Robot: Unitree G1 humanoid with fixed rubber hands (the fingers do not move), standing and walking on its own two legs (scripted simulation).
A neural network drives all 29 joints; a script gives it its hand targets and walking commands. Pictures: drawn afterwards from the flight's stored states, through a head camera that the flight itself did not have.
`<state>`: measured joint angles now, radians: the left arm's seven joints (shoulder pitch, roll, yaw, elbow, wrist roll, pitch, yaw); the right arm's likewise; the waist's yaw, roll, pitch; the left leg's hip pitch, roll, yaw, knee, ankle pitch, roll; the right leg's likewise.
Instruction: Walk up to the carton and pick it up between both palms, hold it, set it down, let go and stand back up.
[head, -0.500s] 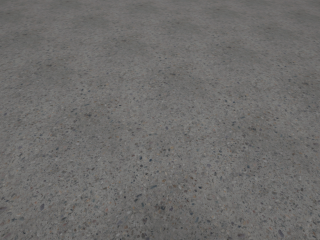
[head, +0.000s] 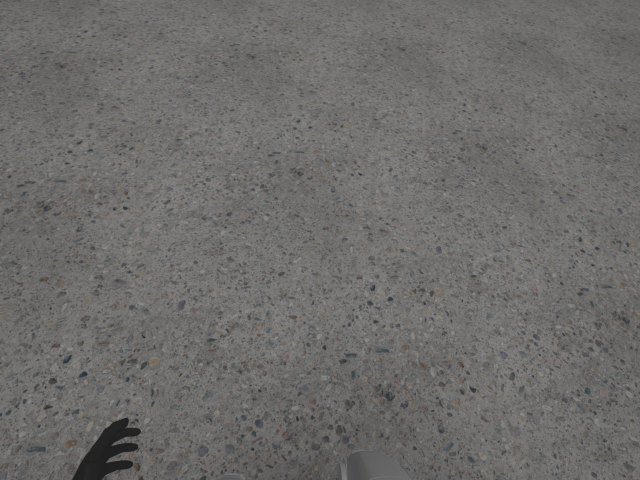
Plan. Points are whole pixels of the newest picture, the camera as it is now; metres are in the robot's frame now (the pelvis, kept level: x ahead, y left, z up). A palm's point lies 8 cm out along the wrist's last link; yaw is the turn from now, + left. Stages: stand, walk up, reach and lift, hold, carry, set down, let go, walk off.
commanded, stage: walk up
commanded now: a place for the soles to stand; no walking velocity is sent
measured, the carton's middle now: out of the picture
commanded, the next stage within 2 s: none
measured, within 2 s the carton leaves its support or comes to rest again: neither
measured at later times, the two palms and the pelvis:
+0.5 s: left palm out of the picture -0.10 +0.34 -0.09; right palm (408, 430) +0.20 -0.14 -0.11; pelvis -0.03 +0.06 +0.01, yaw +30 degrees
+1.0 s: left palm out of the picture -0.18 +0.48 -0.12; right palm (224, 459) +0.18 +0.10 -0.09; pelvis -0.04 +0.25 +0.01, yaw +58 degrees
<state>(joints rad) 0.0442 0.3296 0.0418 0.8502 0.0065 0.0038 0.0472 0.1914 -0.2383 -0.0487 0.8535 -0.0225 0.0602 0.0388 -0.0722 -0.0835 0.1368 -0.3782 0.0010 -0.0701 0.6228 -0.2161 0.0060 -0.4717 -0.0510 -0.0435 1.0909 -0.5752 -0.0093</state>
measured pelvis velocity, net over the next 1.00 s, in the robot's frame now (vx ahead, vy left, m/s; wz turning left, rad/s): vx -0.04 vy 0.25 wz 1.02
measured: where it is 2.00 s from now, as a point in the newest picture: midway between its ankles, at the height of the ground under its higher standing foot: outside the picture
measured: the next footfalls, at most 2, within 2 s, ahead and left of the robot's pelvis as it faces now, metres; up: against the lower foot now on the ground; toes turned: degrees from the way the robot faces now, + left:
right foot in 0.16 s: +0.11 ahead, -0.05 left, +0.00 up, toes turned +6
left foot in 0.66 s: -0.08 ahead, +0.29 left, +0.00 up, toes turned +46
